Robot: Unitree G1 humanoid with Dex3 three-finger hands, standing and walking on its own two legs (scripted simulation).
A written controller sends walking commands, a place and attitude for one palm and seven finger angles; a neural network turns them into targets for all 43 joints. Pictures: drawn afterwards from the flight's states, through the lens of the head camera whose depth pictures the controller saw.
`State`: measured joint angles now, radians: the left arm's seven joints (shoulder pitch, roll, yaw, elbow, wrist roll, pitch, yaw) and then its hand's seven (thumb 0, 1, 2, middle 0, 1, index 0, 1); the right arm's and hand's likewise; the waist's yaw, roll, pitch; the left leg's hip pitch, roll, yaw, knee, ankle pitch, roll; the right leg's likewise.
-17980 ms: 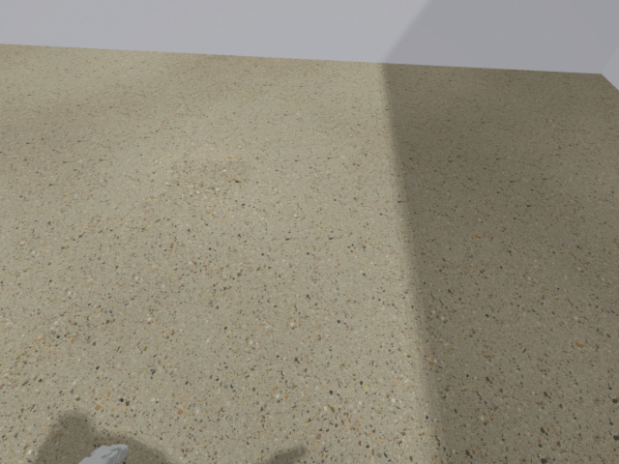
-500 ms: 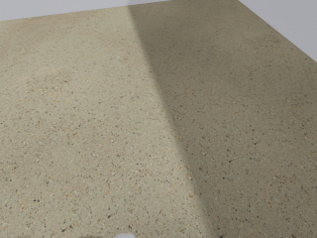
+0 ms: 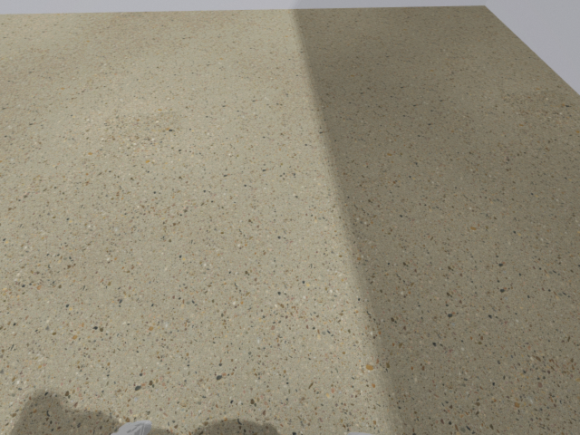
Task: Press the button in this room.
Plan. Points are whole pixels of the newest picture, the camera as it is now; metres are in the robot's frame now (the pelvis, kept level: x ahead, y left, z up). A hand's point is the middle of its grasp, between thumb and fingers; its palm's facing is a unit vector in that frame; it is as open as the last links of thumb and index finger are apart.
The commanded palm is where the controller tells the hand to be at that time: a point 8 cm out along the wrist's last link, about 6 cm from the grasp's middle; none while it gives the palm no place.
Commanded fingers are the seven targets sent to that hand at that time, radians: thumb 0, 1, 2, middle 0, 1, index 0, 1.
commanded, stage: turn or walk to find it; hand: left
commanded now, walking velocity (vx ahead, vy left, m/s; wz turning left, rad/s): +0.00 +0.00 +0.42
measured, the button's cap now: out of the picture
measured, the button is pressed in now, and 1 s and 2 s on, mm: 0 0 0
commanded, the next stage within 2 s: stand and wait in 0.26 s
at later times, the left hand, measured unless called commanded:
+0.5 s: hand out of the picture -0.04 +0.17 -0.18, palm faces +0.20 -0.96 -0.22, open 7.3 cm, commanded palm none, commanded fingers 0.00 0.90 0.90 -0.20 -0.30 -0.20 -0.30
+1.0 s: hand out of the picture +0.01 +0.15 -0.16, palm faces -0.04 -0.96 -0.29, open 7.3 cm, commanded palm none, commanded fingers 0.00 0.90 0.90 -0.20 -0.30 -0.20 -0.30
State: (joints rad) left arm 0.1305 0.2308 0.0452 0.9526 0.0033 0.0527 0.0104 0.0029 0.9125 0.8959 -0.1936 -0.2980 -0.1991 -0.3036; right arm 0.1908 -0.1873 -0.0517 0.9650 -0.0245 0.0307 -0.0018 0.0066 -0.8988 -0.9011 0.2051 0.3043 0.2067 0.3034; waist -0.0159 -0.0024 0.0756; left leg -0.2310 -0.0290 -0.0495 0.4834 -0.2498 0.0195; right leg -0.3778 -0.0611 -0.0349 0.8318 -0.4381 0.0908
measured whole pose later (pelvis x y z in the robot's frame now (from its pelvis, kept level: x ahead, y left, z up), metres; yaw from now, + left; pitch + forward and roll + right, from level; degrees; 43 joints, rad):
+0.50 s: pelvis -0.02 -0.01 -0.01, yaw +8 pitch +0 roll +0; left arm 0.28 0.18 0.03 1.03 0.02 0.01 0.01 0.00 0.91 0.90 -0.20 -0.30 -0.20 -0.30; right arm 0.17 -0.22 -0.06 1.03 -0.01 0.02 -0.01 0.01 -0.91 -0.90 0.20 0.30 0.20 0.30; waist 0.04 0.01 0.06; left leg -0.19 0.06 0.03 0.52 -0.32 -0.04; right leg -0.27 -0.07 -0.15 0.56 -0.28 0.00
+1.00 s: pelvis -0.06 -0.05 -0.01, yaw -7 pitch -1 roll +2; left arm 0.21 0.19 0.06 0.97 0.02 0.03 0.00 0.00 0.91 0.90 -0.20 -0.30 -0.20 -0.30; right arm 0.12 -0.25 -0.08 0.98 -0.02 0.07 -0.02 0.01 -0.91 -0.90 0.20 0.30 0.20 0.30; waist 0.03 0.04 0.12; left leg -0.45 0.07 0.03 1.14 -0.43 -0.05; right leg -0.29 0.01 -0.06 0.58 -0.27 -0.07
